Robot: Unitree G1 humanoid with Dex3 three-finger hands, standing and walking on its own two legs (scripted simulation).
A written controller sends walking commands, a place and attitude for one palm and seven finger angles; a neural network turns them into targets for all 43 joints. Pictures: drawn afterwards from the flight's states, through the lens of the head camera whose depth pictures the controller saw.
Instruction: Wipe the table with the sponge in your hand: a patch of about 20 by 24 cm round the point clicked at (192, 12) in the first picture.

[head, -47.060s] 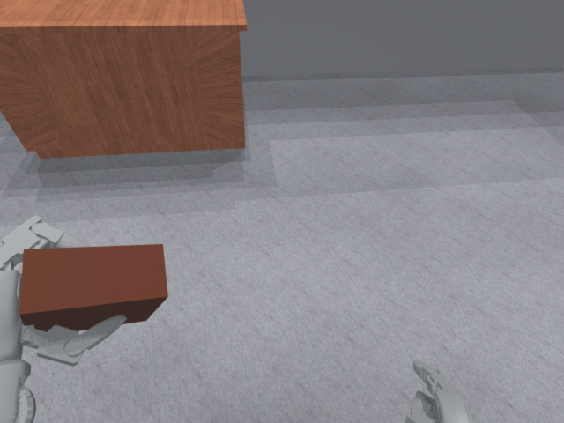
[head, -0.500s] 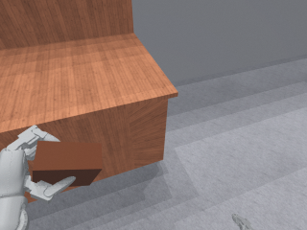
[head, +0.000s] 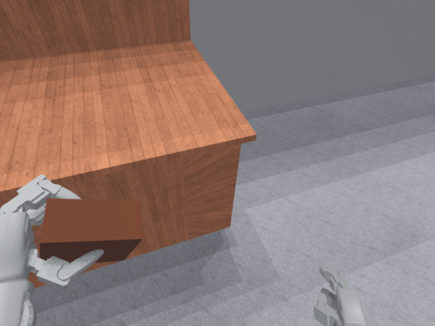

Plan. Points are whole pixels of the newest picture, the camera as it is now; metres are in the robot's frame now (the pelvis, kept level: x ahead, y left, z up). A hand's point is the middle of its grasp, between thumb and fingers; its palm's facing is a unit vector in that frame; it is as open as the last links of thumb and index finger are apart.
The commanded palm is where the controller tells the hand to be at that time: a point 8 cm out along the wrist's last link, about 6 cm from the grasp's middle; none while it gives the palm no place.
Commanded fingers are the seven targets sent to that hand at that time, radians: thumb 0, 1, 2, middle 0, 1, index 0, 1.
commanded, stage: stop stepping back and stand still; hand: left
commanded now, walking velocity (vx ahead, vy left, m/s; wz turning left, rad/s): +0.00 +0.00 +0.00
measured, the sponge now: (105, 233) +0.22 +0.20 +0.11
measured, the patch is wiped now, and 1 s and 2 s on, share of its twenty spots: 1.00 1.00 1.00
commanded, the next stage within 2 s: stand and wait in 0.64 s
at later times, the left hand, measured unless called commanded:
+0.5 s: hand (39, 238) +0.19 +0.26 +0.15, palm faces +0.39 -0.85 -0.35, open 10.0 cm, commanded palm +0.14 +0.30 +0.18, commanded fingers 0.00 0.10 1.30 -1.20 -1.60 -1.20 -1.60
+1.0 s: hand (37, 240) +0.19 +0.26 +0.15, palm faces +0.40 -0.85 -0.35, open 10.0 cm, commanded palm +0.14 +0.30 +0.18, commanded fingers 0.00 0.10 1.30 -1.20 -1.60 -1.20 -1.60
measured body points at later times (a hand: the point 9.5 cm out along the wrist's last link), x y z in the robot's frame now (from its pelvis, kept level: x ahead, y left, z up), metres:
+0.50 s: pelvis -0.02 +0.02 +0.00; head -0.03 +0.03 +0.45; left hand +0.16 +0.30 +0.17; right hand +0.15 -0.21 -0.07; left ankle +0.01 +0.11 -0.74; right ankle +0.00 -0.11 -0.74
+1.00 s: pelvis -0.02 +0.02 +0.00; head -0.03 +0.02 +0.45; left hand +0.16 +0.30 +0.17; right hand +0.16 -0.21 -0.07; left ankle +0.01 +0.11 -0.74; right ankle +0.00 -0.11 -0.74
